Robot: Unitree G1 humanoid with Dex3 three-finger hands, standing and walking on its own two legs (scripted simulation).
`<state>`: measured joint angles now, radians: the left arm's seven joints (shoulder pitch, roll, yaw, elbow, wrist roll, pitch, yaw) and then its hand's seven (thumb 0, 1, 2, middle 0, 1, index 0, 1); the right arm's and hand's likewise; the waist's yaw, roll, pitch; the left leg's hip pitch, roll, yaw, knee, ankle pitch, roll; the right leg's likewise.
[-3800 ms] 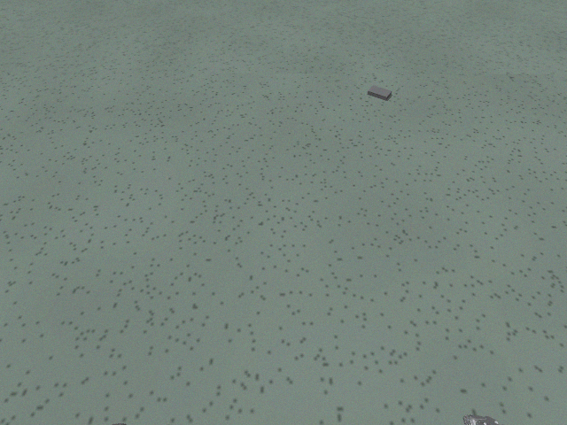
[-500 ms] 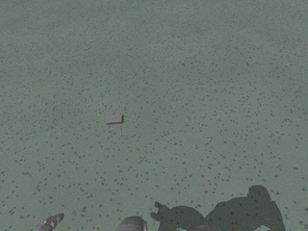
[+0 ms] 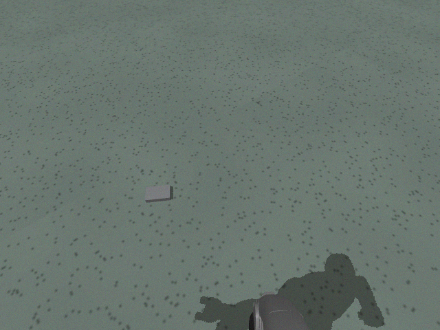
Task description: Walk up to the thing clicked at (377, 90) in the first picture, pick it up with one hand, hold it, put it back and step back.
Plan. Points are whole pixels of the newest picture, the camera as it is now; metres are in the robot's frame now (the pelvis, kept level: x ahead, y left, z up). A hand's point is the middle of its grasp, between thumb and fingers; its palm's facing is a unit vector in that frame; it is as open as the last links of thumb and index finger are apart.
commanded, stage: walk up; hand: left
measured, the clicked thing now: (158, 193) +0.84 +0.31 -0.75
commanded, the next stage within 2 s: none
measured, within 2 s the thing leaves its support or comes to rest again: neither
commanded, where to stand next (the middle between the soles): +0.35 +0.10 m, yaw -1 degrees
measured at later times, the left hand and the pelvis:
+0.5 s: hand (39, 313) +0.19 +0.39 -0.15, palm faces +0.00 -0.89 -0.46, open 7.4 cm; pelvis +0.16 +0.09 -0.02, yaw +1 degrees
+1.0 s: hand (67, 225) +0.38 +0.39 -0.15, palm faces -0.05 -0.91 -0.40, open 7.4 cm; pelvis +0.28 +0.12 -0.02, yaw -1 degrees
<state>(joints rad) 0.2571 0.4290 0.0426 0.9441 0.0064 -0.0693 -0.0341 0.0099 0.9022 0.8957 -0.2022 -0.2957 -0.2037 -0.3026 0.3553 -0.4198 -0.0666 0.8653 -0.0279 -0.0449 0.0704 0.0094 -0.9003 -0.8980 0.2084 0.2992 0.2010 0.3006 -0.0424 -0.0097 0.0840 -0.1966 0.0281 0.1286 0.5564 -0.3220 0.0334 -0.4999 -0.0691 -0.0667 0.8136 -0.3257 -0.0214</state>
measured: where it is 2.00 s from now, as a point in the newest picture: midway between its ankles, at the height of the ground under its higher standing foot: (191, 290)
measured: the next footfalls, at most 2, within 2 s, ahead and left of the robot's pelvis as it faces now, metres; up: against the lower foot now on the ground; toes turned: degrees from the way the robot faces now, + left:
right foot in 0.08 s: +0.18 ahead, -0.11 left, +0.00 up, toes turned -5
left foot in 0.46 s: +0.29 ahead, +0.23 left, +0.00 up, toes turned +6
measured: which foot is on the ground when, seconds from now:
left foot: down 0.00-0.10, up 0.12-0.44, down 0.46-0.88, up 0.90-1.00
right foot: up 0.00-0.06, down 0.08-0.50, up 0.52-0.86, down 0.88-1.00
